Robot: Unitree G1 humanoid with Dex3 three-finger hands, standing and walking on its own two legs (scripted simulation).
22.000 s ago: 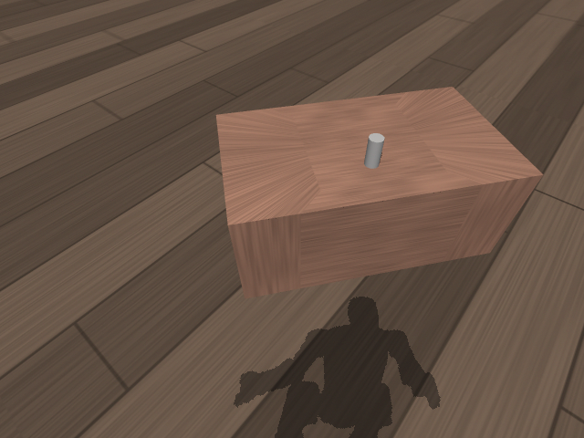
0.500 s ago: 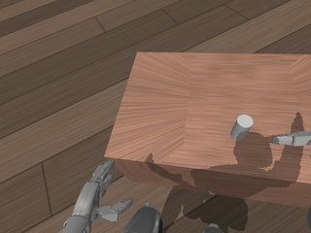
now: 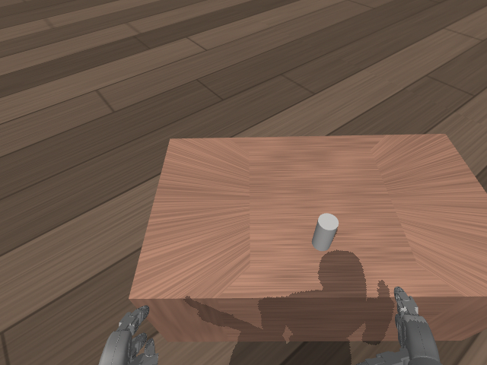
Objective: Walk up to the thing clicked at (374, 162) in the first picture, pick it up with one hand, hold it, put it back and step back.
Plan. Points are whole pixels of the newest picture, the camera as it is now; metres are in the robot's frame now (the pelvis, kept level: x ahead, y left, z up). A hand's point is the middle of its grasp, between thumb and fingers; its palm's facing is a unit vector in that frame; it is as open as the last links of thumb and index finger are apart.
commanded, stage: home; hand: right
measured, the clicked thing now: (324, 232) +0.50 -0.17 -0.23
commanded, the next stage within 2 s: stand in 1.98 s
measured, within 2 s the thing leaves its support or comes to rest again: neither
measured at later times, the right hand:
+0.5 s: hand out of the picture +0.14 -0.17 -0.06, palm faces +0.14 +0.95 -0.27, open 17.6 cm
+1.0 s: hand out of the picture +0.16 -0.19 -0.07, palm faces +0.12 +0.95 -0.28, open 17.5 cm
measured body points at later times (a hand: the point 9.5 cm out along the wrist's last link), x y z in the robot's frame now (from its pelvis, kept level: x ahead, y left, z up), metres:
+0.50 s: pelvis -0.03 +0.01 +0.00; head -0.01 +0.01 +0.45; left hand +0.14 +0.24 -0.08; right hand +0.13 -0.22 -0.04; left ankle +0.03 +0.13 -0.70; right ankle -0.04 -0.12 -0.70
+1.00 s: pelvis -0.01 +0.00 +0.00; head +0.01 -0.01 +0.45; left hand +0.16 +0.23 -0.08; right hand +0.15 -0.24 -0.05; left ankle +0.03 +0.13 -0.70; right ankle -0.04 -0.12 -0.70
